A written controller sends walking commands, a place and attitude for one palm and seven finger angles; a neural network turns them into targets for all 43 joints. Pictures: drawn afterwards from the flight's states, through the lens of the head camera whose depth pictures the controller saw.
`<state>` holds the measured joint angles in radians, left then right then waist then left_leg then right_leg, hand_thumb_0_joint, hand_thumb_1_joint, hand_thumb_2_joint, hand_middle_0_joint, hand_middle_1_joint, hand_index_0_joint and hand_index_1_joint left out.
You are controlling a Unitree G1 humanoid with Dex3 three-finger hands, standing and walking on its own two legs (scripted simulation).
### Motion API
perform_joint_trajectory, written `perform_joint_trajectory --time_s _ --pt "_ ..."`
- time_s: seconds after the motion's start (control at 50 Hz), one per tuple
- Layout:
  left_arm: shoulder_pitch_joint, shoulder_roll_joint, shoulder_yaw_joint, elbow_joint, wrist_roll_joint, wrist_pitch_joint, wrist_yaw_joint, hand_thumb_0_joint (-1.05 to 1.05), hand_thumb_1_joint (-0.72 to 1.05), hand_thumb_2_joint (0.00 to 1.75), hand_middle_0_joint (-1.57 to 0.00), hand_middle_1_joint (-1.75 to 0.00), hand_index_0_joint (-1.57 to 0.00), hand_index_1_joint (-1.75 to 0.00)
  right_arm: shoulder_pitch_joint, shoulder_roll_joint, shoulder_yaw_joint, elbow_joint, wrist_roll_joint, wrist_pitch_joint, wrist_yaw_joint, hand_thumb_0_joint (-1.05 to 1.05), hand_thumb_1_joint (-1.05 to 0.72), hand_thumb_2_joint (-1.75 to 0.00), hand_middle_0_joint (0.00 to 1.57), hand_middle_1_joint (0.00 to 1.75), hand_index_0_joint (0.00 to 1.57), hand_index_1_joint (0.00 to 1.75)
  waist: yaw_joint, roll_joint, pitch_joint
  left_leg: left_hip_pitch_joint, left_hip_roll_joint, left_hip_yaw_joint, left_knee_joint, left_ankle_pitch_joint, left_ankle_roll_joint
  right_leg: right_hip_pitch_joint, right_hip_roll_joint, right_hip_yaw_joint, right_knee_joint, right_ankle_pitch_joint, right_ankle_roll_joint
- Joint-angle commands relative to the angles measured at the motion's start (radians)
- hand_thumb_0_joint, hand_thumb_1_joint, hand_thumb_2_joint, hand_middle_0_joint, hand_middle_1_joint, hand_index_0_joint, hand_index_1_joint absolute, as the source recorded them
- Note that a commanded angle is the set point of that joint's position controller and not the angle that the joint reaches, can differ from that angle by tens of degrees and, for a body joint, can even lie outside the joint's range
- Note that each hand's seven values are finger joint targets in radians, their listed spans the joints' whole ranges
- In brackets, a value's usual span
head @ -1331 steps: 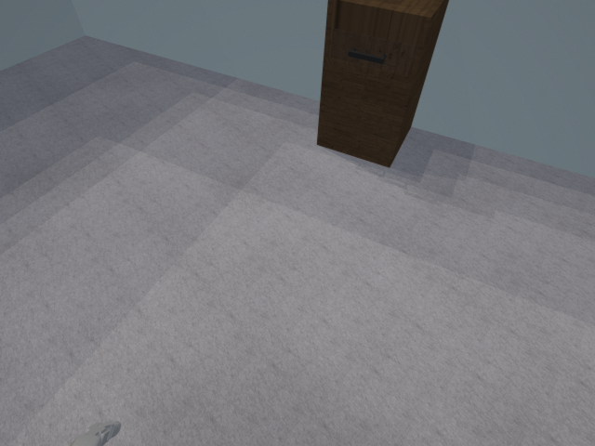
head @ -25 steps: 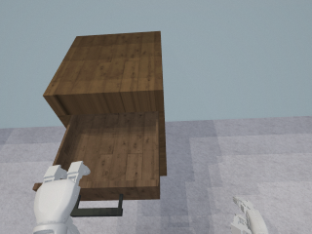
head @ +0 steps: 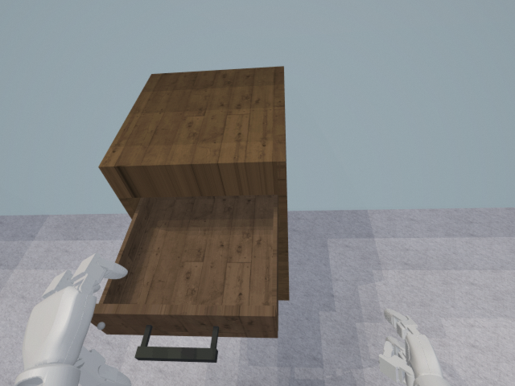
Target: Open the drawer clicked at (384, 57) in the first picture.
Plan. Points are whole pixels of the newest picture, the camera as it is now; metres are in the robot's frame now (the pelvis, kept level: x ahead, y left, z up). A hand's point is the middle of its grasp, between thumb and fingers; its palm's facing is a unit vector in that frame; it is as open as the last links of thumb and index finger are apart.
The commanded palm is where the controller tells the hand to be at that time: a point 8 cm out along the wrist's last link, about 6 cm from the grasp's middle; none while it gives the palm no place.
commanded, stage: draw the hand back to the body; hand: left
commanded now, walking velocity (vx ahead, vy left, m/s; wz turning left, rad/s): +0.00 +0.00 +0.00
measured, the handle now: (179, 342) +0.23 +0.21 -0.17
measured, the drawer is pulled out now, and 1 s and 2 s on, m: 0.30 0.30 0.30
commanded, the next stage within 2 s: step back with the hand held close in 0.94 s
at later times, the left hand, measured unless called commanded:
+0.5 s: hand (71, 287) +0.19 +0.24 +0.15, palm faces +0.37 -0.83 -0.42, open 10.7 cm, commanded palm +0.14 +0.28 +0.19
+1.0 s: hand (46, 284) +0.18 +0.24 +0.18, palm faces +0.41 -0.81 -0.42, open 7.5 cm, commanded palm +0.13 +0.28 +0.20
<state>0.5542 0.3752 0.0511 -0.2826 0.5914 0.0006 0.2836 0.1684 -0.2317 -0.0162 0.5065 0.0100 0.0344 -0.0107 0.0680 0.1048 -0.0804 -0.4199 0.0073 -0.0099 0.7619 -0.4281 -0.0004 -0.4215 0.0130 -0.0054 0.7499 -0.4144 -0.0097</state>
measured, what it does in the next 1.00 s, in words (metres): stands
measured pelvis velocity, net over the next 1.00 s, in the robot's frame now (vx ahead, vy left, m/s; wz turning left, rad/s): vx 0.01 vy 0.00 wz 0.02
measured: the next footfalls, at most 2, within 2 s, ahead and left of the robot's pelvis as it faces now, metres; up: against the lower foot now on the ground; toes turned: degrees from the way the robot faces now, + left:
none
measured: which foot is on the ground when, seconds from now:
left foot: down 0.00-1.00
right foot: down 0.00-1.00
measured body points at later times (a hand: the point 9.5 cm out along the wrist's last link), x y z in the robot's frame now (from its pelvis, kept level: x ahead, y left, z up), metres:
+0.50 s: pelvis +0.02 +0.00 +0.03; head +0.02 -0.02 +0.48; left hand +0.17 +0.28 +0.18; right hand +0.21 -0.21 -0.06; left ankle -0.02 +0.12 -0.71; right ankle -0.02 -0.12 -0.71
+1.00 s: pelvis +0.01 +0.00 +0.03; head +0.00 -0.02 +0.48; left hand +0.15 +0.28 +0.21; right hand +0.21 -0.21 -0.05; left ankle -0.02 +0.12 -0.71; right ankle -0.02 -0.12 -0.71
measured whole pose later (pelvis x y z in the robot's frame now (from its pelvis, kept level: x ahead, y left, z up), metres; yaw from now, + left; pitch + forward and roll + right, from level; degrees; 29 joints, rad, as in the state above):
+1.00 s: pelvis +0.01 +0.00 +0.03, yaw +1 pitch -3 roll -1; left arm 0.57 0.32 0.27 -0.50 -0.05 -0.08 0.11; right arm 0.19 -0.21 0.01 0.62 0.00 -0.12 -0.08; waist 0.06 0.07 0.00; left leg -0.09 0.00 -0.03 0.41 -0.27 0.00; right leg -0.07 0.01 -0.03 0.37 -0.25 -0.01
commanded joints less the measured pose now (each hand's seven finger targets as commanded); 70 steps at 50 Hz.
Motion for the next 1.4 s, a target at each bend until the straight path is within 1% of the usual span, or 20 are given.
perform_joint_trajectory --time_s 0.0,0.04,0.1,0.16,0.28,0.36,0.46,0.6,0.64,0.7,0.74,0.84,1.02,1.04,1.06,1.08,1.14,1.22,1.26,1.38 --pt "-0.023 0.044 0.129 -0.253 -0.512 -0.054 -0.072 0.0 -0.36 0.36 -0.29 -1.11 -0.29 -1.11 -0.044 -0.066 0.0 -0.193 0.02 -0.151 -0.08 0.0 -0.9 -0.9 0.2 0.3 0.2 0.3 -0.043 -0.155 -0.091 0.214 0.019 0.011 -0.174 0.321 0.051 0.156 -0.019 -0.057 -0.182 0.318 0.0" --pt "-0.069 0.077 0.161 -0.307 -0.551 -0.079 -0.08 0.0 -0.29 0.39 -0.29 -1.07 -0.29 -1.07 -0.058 -0.065 0.014 -0.18 0.011 -0.182 -0.106 0.0 -0.9 -0.9 0.2 0.3 0.2 0.3 -0.039 -0.16 -0.055 0.218 0.01 0.011 -0.205 0.342 0.043 0.179 -0.036 -0.059 -0.209 0.349 0.004" --pt "-0.061 0.088 0.196 -0.346 -0.582 -0.094 -0.089 0.0 -0.18 0.43 -0.28 -1.0 -0.28 -1.0 -0.049 -0.055 0.03 -0.142 0.004 -0.221 -0.119 0.0 -0.9 -0.9 0.2 0.3 0.2 0.3 -0.031 -0.016 0.028 0.225 0.011 0.008 -0.247 0.392 0.027 0.185 -0.049 -0.064 -0.251 0.364 -0.007" --pt "-0.055 0.088 0.215 -0.371 -0.598 -0.103 -0.104 0.0 -0.08 0.48 -0.27 -0.93 -0.27 -0.93 -0.049 -0.056 0.032 -0.115 0.003 -0.238 -0.109 0.0 -0.9 -0.9 0.2 0.3 0.2 0.3 -0.026 0.035 0.052 0.237 0.012 -0.001 -0.275 0.431 0.013 0.217 -0.047 -0.067 -0.285 0.378 -0.015" --pt "0.019 0.037 0.222 -0.331 -0.627 -0.117 -0.142 0.0 0.13 0.57 -0.25 -0.8 -0.25 -0.8 -0.075 -0.055 0.013 -0.096 0.004 -0.234 -0.087 0.0 -0.9 -0.9 0.2 0.3 0.2 0.3 -0.027 -0.104 0.021 0.277 0.024 0.004 -0.311 0.475 0.014 0.271 -0.037 -0.07 -0.317 0.436 -0.001" --pt "0.005 0.056 0.254 -0.348 -0.627 -0.13 -0.146 0.0 0.27 0.63 -0.25 -0.7 -0.25 -0.7 -0.09 -0.064 0.001 -0.081 -0.003 -0.227 -0.086 0.0 -0.9 -0.9 0.2 0.3 0.2 0.3 -0.026 -0.111 -0.006 0.303 0.015 0.019 -0.321 0.479 0.019 0.29 -0.032 -0.063 -0.348 0.463 0.001" --pt "-0.034 0.114 0.312 -0.452 -0.626 -0.144 -0.136 0.0 0.44 0.7 -0.23 -0.59 -0.23 -0.59 -0.093 -0.066 0.004 -0.073 -0.006 -0.234 -0.086 0.0 -0.9 -0.9 0.2 0.3 0.2 0.3 -0.018 -0.03 -0.05 0.339 0.011 0.018 -0.337 0.517 0.014 0.324 -0.035 -0.057 -0.363 0.484 -0.005" --pt "-0.064 0.118 0.357 -0.423 -0.633 -0.143 -0.134 0.0 0.69 0.81 -0.22 -0.43 -0.22 -0.43 -0.104 -0.064 0.003 -0.052 -0.006 -0.23 -0.084 0.0 -0.9 -0.9 0.2 0.3 0.2 0.3 -0.014 -0.021 0.013 0.348 0.016 0.019 -0.355 0.528 0.009 0.307 -0.03 -0.063 -0.389 0.481 -0.003" --pt "-0.044 0.099 0.359 -0.36 -0.636 -0.139 -0.137 0.0 0.76 0.84 -0.21 -0.39 -0.21 -0.39 -0.114 -0.063 -0.001 -0.045 -0.007 -0.223 -0.082 0.0 -0.9 -0.9 0.2 0.3 0.2 0.3 -0.011 -0.088 0.046 0.335 0.021 0.016 -0.365 0.509 0.013 0.301 -0.028 -0.067 -0.395 0.469 -0.001" --pt "-0.052 0.068 0.328 -0.336 -0.642 -0.137 -0.151 0.0 0.87 0.88 -0.2 -0.32 -0.2 -0.32 -0.124 -0.07 -0.003 -0.05 -0.004 -0.211 -0.076 0.0 -0.9 -0.9 0.2 0.3 0.2 0.3 -0.015 -0.085 0.072 0.324 0.02 0.015 -0.385 0.468 0.013 0.296 -0.024 -0.064 -0.411 0.428 0.0" --pt "-0.045 0.083 0.342 -0.339 -0.64 -0.142 -0.152 0.0 0.9 0.9 -0.2 -0.3 -0.2 -0.3 -0.129 -0.07 -0.007 -0.051 -0.006 -0.208 -0.076 0.0 -0.9 -0.9 0.2 0.3 0.2 0.3 -0.01 -0.099 0.044 0.333 0.019 0.017 -0.386 0.468 0.017 0.309 -0.027 -0.059 -0.413 0.434 0.0" --pt "-0.053 0.122 0.36 -0.436 -0.636 -0.154 -0.15 0.0 0.9 0.9 -0.2 -0.3 -0.2 -0.3 -0.129 -0.067 -0.002 -0.063 -0.01 -0.215 -0.074 0.0 -0.9 -0.9 0.2 0.3 0.2 0.3 -0.003 -0.006 -0.035 0.368 0.014 0.016 -0.389 0.488 0.01 0.342 -0.026 -0.049 -0.409 0.437 -0.007" --pt "-0.067 0.098 0.335 -0.407 -0.638 -0.143 -0.146 0.0 0.9 0.9 -0.2 -0.3 -0.2 -0.3 -0.134 -0.064 -0.001 -0.054 -0.005 -0.223 -0.078 0.0 -0.9 -0.9 0.2 0.3 0.2 0.3 -0.017 -0.06 0.046 0.346 0.02 0.007 -0.403 0.451 0.008 0.315 -0.026 -0.054 -0.428 0.402 -0.003" --pt "-0.196 0.234 0.484 -0.505 -0.643 -0.193 -0.14 0.0 0.9 0.9 -0.2 -0.3 -0.2 -0.3 -0.108 -0.097 0.005 -0.089 0.001 -0.192 -0.073 0.0 -0.9 -0.9 0.2 0.3 0.2 0.3 -0.05 -0.07 0.159 0.234 0.025 -0.023 -0.375 0.379 0.026 0.219 -0.058 0.017 -0.479 0.417 0.005" --pt "-0.2 0.232 0.489 -0.47 -0.636 -0.214 -0.145 0.0 0.9 0.9 -0.2 -0.3 -0.2 -0.3 -0.105 -0.079 0.005 -0.079 0.0 -0.179 -0.074 0.0 -0.9 -0.9 0.2 0.3 0.2 0.3 -0.053 -0.093 0.164 0.22 0.02 -0.035 -0.376 0.338 0.023 0.212 -0.072 0.02 -0.487 0.41 0.0" --pt "-0.092 0.156 0.433 -0.369 -0.631 -0.209 -0.155 0.0 0.9 0.9 -0.2 -0.3 -0.2 -0.3 -0.132 -0.081 -0.001 -0.062 -0.006 -0.165 -0.074 0.0 -0.9 -0.9 0.2 0.3 0.2 0.3 -0.054 -0.121 0.165 0.23 0.02 -0.036 -0.372 0.341 0.028 0.192 -0.073 0.018 -0.495 0.401 0.002" --pt "0.029 0.1 0.383 -0.362 -0.631 -0.211 -0.167 0.0 0.9 0.9 -0.2 -0.3 -0.2 -0.3 -0.147 -0.097 -0.018 -0.08 -0.001 -0.131 -0.065 0.0 -0.9 -0.9 0.2 0.3 0.2 0.3 -0.056 -0.103 0.055 0.251 0.028 -0.03 -0.357 0.395 0.033 0.233 -0.086 0.014 -0.463 0.43 0.005" --pt "0.126 0.127 0.408 -0.439 -0.632 -0.229 -0.166 0.0 0.9 0.9 -0.2 -0.3 -0.2 -0.3 -0.145 -0.1 -0.032 -0.095 -0.003 -0.104 -0.06 0.0 -0.9 -0.9 0.2 0.3 0.2 0.3 -0.053 -0.095 -0.098 0.26 0.035 -0.023 -0.346 0.505 0.033 0.304 -0.08 -0.009 -0.41 0.498 0.01" --pt "0.122 0.174 0.442 -0.494 -0.636 -0.234 -0.158 0.0 0.9 0.9 -0.2 -0.3 -0.2 -0.3 -0.155 -0.098 -0.035 -0.106 0.003 -0.102 -0.068 0.0 -0.9 -0.9 0.2 0.3 0.2 0.3 -0.058 -0.086 -0.133 0.251 0.041 -0.025 -0.337 0.527 0.029 0.311 -0.087 -0.001 -0.388 0.516 0.01" --pt "0.142 0.189 0.458 -0.557 -0.639 -0.239 -0.138 0.0 0.9 0.9 -0.2 -0.3 -0.2 -0.3 -0.133 -0.092 -0.041 -0.112 -0.002 -0.094 -0.082 0.0 -0.9 -0.9 0.2 0.3 0.2 0.3 -0.061 -0.048 -0.133 0.221 0.054 -0.047 -0.333 0.612 0.025 0.303 -0.065 -0.024 -0.338 0.52 0.016"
